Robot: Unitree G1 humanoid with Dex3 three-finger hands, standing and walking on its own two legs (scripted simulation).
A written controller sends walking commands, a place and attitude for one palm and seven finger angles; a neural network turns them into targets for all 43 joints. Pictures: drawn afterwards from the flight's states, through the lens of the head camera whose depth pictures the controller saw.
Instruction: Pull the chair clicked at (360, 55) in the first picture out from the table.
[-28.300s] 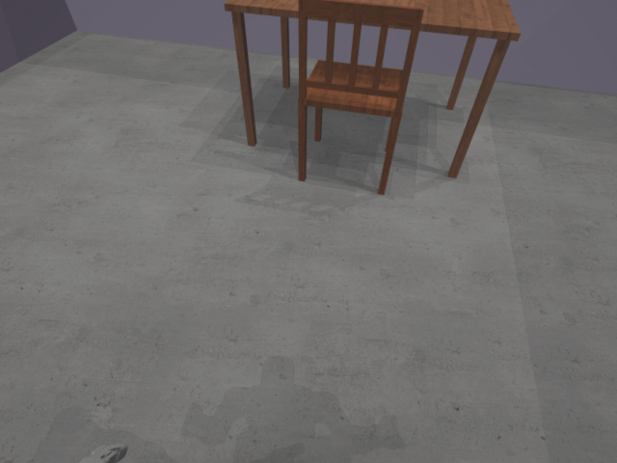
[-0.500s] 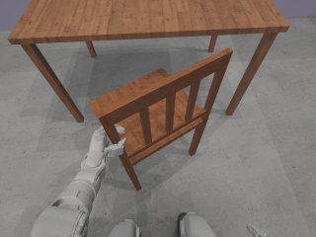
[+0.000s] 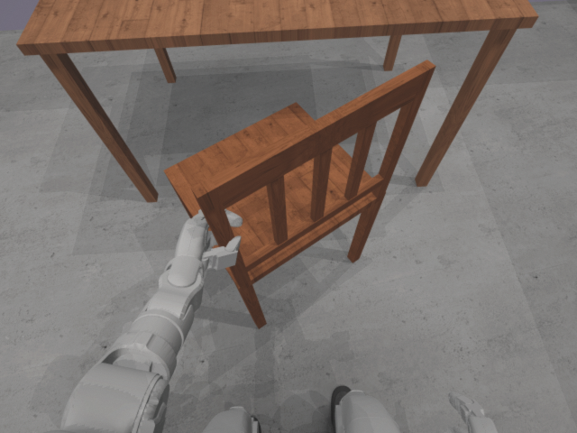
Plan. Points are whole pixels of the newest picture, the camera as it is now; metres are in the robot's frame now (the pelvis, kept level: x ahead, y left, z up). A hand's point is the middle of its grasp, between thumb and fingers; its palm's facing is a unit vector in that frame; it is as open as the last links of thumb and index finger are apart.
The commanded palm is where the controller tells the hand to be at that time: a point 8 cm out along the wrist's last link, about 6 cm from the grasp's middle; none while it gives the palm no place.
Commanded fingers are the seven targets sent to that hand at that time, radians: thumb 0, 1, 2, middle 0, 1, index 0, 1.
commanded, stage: step backward, pulling the chair out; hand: left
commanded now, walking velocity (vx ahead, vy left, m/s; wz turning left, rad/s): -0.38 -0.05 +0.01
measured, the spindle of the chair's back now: (319, 187) +0.52 -0.07 -0.10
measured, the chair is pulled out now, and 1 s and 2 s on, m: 0.22 0.38 0.61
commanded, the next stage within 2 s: stop walking, hand still on the chair in 1.80 s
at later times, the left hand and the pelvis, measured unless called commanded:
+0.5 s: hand (227, 298) +0.30 +0.09 -0.06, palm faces -0.18 -0.96 -0.22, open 5.9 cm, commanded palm +0.29 +0.15 -0.05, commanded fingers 0.00 0.90 0.90 -0.50 -1.45 -0.50 -1.45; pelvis -0.07 +0.02 +0.00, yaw +1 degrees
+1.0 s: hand (214, 363) +0.21 +0.10 -0.05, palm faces -0.20 -0.95 -0.23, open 6.0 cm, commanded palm +0.20 +0.15 -0.05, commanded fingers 0.00 0.90 0.90 -0.50 -1.45 -0.50 -1.45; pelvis -0.16 +0.04 +0.00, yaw -1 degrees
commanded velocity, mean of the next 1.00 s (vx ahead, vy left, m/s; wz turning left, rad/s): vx -0.38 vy -0.04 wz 0.05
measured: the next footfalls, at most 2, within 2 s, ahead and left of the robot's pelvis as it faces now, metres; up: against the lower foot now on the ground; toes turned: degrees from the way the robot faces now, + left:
right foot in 0.20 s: +0.03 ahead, -0.13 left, +0.00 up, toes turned -6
left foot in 0.48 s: -0.12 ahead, +0.17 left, +0.00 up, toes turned -1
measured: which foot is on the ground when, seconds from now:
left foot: down 0.00-0.26, up 0.28-0.46, down 0.48-1.00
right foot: down 0.00-0.10, up 0.12-0.18, down 0.20-0.54, up 0.56-0.68, down 0.70-1.00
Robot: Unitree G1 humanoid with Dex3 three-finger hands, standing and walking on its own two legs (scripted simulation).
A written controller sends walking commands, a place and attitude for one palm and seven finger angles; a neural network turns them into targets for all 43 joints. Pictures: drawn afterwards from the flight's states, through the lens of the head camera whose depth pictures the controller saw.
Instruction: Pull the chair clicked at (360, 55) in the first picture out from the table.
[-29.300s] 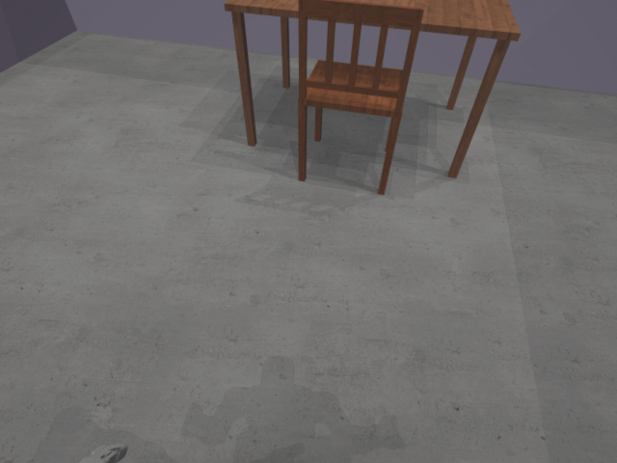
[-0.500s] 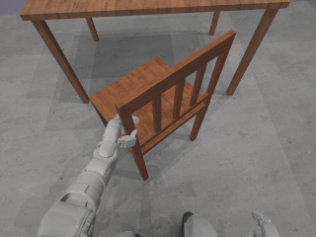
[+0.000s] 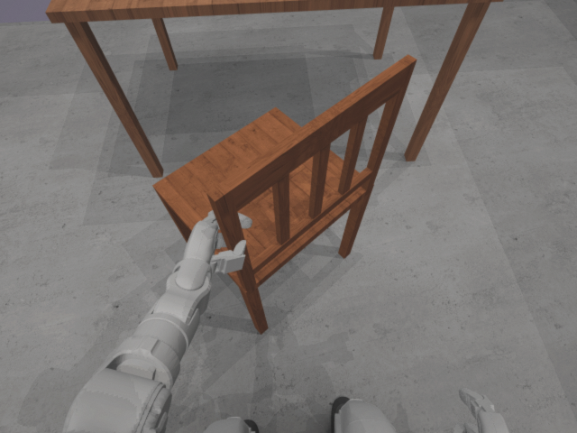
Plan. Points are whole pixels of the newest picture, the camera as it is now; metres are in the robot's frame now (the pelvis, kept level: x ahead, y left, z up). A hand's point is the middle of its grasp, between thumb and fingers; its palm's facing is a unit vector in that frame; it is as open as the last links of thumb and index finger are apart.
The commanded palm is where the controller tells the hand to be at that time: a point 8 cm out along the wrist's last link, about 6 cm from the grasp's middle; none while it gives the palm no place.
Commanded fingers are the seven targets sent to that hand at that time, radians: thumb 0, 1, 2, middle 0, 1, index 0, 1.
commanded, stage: step backward, pulling the chair out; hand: left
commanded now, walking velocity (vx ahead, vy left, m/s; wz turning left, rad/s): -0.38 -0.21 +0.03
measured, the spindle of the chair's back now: (318, 183) +0.54 -0.07 -0.11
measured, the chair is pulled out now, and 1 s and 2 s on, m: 0.38 0.61 0.67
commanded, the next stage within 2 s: stop walking, hand still on the chair in 0.80 s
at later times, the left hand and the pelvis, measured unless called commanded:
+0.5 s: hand (233, 329) +0.26 +0.08 -0.05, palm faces -0.12 -0.96 -0.24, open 6.0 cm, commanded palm +0.25 +0.13 -0.05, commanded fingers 0.00 0.90 0.90 -0.50 -1.45 -0.50 -1.45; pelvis -0.11 -0.01 +0.01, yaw +1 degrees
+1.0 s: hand (215, 426) +0.14 +0.09 -0.05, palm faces -0.12 -0.96 -0.24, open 6.1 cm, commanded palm +0.13 +0.15 -0.03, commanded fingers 0.00 0.90 0.90 -0.50 -1.45 -0.50 -1.45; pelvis -0.21 +0.00 +0.00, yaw +2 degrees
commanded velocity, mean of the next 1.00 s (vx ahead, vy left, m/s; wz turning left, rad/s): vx -0.26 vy -0.03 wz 0.05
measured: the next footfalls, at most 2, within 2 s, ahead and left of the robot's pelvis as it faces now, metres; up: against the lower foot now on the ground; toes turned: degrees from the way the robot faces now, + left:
right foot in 0.22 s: -0.01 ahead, -0.15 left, +0.00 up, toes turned -5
left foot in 0.54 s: -0.18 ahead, +0.15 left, +0.00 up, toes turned +2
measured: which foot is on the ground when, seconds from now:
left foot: down 0.00-0.26, up 0.28-0.52, down 0.54-1.00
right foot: down 0.00-0.02, up 0.04-0.20, down 0.22-0.58, up 0.60-0.74, down 0.76-1.00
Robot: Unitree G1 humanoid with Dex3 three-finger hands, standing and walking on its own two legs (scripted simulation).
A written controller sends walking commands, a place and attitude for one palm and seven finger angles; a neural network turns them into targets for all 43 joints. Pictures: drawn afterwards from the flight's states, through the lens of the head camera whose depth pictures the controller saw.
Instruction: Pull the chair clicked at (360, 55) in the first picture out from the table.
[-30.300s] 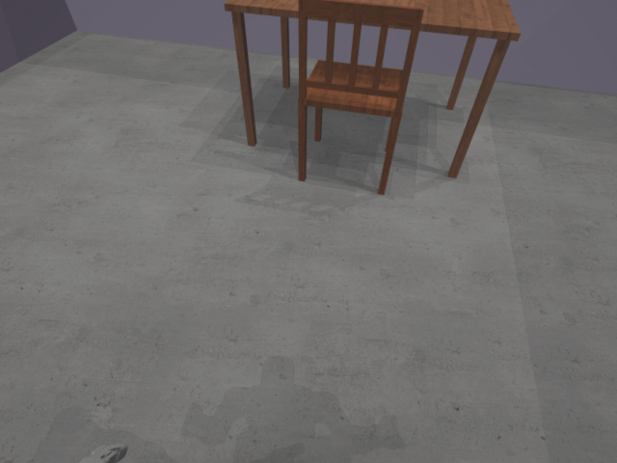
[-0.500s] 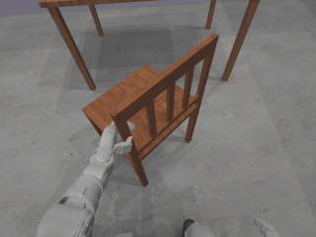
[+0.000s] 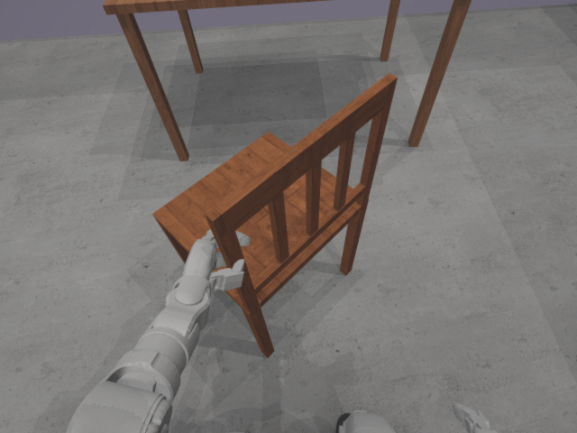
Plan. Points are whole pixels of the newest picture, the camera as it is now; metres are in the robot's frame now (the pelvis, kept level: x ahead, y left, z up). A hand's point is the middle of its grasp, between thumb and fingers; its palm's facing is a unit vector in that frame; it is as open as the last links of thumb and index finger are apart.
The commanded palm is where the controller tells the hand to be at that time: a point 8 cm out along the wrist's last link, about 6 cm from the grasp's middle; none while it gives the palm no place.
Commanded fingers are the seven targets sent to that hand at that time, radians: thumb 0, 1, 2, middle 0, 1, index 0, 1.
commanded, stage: stop walking, hand still on the chair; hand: left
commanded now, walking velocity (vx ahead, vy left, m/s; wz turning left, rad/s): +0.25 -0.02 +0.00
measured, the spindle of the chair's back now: (312, 200) +0.53 -0.06 -0.11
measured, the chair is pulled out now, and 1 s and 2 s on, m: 0.61 0.67 0.67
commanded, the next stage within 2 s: open the thumb and straighten the fingers in 0.80 s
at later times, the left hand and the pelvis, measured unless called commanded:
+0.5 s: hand (226, 307) +0.30 +0.09 -0.05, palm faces -0.15 -0.96 -0.23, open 6.1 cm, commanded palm +0.29 +0.15 -0.03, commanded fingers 0.00 0.90 0.90 -0.50 -1.45 -0.50 -1.45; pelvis +0.03 +0.00 +0.01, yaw -1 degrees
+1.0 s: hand (223, 307) +0.30 +0.10 -0.05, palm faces -0.19 -0.96 -0.18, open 6.2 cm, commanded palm +0.28 +0.15 -0.03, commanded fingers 0.00 0.17 0.55 -0.50 -1.45 -0.50 -1.45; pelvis +0.03 +0.01 +0.01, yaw +0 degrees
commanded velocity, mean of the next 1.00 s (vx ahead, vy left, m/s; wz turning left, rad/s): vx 0.04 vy -0.02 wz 0.00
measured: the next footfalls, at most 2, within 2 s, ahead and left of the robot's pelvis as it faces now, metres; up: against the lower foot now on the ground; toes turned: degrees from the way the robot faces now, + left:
none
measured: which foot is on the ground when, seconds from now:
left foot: down 0.00-1.00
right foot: down 0.00-1.00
